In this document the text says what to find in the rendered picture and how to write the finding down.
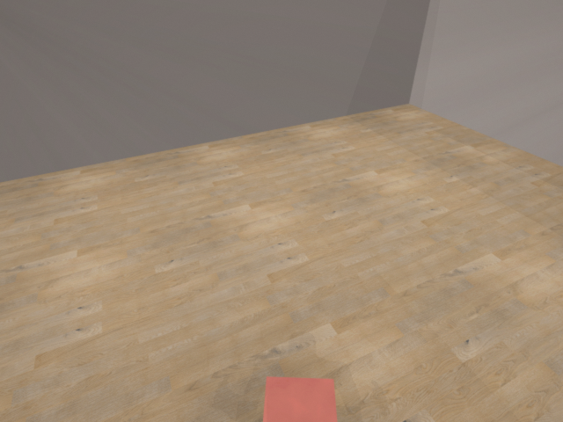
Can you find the carton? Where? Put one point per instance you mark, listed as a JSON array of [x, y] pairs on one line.
[[291, 399]]

